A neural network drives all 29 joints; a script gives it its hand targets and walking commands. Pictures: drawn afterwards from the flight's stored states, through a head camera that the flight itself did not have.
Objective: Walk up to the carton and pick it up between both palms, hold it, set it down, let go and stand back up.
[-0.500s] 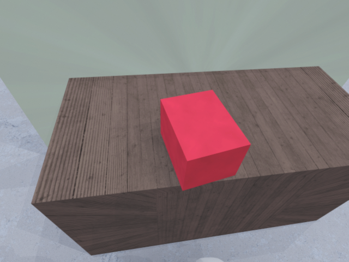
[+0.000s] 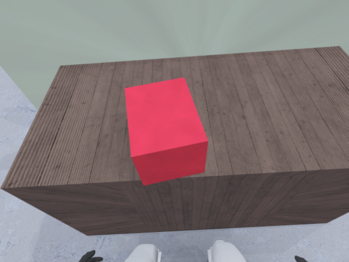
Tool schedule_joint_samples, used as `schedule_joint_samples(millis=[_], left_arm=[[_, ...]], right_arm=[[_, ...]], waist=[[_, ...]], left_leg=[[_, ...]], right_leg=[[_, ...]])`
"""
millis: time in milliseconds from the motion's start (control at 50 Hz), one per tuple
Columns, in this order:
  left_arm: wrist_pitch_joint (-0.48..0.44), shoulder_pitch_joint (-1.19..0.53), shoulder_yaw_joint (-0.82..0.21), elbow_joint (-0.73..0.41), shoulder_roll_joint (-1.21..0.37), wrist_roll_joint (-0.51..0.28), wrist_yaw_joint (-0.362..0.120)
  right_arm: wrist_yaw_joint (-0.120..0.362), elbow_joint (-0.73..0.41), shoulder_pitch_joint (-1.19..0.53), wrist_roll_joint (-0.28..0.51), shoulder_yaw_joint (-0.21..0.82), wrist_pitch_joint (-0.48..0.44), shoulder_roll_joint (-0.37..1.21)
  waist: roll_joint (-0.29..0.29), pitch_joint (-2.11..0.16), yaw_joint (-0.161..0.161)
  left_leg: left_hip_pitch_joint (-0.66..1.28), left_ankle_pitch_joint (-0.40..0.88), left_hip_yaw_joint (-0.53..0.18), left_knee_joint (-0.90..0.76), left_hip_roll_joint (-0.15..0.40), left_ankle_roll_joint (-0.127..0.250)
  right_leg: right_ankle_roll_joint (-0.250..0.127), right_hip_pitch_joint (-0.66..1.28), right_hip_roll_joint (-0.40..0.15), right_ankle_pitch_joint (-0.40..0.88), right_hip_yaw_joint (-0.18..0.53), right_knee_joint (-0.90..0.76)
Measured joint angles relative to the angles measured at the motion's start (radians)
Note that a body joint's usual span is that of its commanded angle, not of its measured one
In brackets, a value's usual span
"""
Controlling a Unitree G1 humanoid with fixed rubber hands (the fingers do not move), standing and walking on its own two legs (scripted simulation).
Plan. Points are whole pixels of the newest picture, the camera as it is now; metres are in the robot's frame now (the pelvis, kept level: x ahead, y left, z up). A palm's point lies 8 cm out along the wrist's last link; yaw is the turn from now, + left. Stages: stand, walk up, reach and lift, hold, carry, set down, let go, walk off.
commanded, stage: walk up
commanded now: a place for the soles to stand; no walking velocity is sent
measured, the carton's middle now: (164, 130) +0.45 +0.03 -0.01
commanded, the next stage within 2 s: reach and lift in 1.86 s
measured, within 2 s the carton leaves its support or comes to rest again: neither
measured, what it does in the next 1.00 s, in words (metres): steps on the spot: left foot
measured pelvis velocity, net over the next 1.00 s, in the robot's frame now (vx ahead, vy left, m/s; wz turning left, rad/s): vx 0.02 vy -0.02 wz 0.24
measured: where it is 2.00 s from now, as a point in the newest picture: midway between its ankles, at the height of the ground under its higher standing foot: outside the picture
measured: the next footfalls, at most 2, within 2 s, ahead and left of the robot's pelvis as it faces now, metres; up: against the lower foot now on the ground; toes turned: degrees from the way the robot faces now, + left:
left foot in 0.32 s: +0.03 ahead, +0.10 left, +0.00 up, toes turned +21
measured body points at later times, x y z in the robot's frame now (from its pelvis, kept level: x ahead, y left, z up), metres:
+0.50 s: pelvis +0.01 -0.02 +0.02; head +0.00 +0.01 +0.47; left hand +0.04 +0.24 -0.12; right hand +0.10 -0.25 -0.10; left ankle -0.02 +0.09 -0.71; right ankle +0.07 -0.14 -0.71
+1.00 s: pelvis +0.02 -0.02 +0.02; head +0.02 -0.02 +0.47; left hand +0.02 +0.24 -0.12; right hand +0.13 -0.26 -0.11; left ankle -0.02 +0.09 -0.71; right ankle +0.07 -0.14 -0.71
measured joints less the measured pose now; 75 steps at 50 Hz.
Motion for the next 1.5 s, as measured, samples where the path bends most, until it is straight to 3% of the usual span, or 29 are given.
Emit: schedule_joint_samples(millis=[100,240,320,360,420,500,720,1160,1500], left_arm=[[-0.018,0.021,0.014,0.003,0.021,0.01,0.025],[-0.059,0.027,0.017,0.004,0.019,0.008,0.062],[-0.052,0.028,0.015,0.014,0.019,0.01,0.055],[-0.041,0.03,0.017,0.024,0.027,0.013,0.043],[-0.033,0.06,0.014,0.034,0.036,0.005,0.021],[-0.056,0.072,0.004,0.049,0.038,0.006,0.01],[-0.07,0.061,-0.024,0.116,0.018,0.003,0.022],[-0.066,0.033,-0.031,0.175,0.04,0.004,0.03],[-0.067,0.034,-0.027,0.181,0.058,0.006,0.037]], right_arm=[[0.021,-0.005,-0.007,-0.001,0.023,0.001,0.043],[0.052,0.021,-0.007,0.017,0.032,0.026,0.068],[0.065,0.027,0.013,0.029,0.037,0.01,0.073],[0.068,0.039,0.028,0.027,0.041,-0.001,0.085],[0.057,0.056,0.066,0.026,0.057,-0.005,0.107],[0.048,0.094,0.062,0.03,0.084,-0.014,0.125],[0.052,0.125,-0.039,0.03,0.1,-0.026,0.101],[0.043,0.214,-0.017,0.032,0.107,-0.019,0.069],[0.043,0.249,-0.017,0.034,0.105,-0.016,0.066]], waist=[[-0.007,-0.038,0.017],[-0.032,-0.096,0.027],[-0.059,-0.111,0.022],[-0.085,-0.11,0.014],[-0.091,-0.14,-0.003],[-0.107,-0.14,0.016],[-0.03,-0.137,0.032],[-0.043,-0.128,0.023],[-0.046,-0.129,0.027]], left_leg=[[-0.029,0.071,0.116,-0.021,-0.025,-0.002],[0.02,0.121,0.095,-0.185,0.001,-0.02],[0.117,0.207,0.097,-0.424,0.027,-0.002],[0.142,0.302,0.101,-0.482,0.005,0.004],[0.153,0.293,0.079,-0.507,-0.006,0.021],[0.195,0.312,0.075,-0.565,-0.024,0.013],[0.221,0.299,0.056,-0.565,-0.013,0.014],[0.22,0.305,0.023,-0.578,-0.008,-0.003],[0.224,0.311,0.01,-0.589,-0.033,0.012]], right_leg=[[-0.039,0.056,0.016,0.053,-0.075,-0.123],[-0.063,0.052,0.021,0.065,-0.154,-0.163],[-0.045,0.04,-0.014,0.054,-0.18,-0.142],[-0.029,0.034,-0.037,0.008,-0.17,-0.106],[-0.014,0.044,0.007,-0.113,-0.097,-0.093],[-0.015,0.106,0.019,0.066,-0.046,-0.201],[-0.01,0.152,0.031,0.036,-0.062,-0.227],[-0.024,0.161,0.037,0.03,-0.087,-0.239],[-0.007,0.171,0.012,0.024,-0.093,-0.243]])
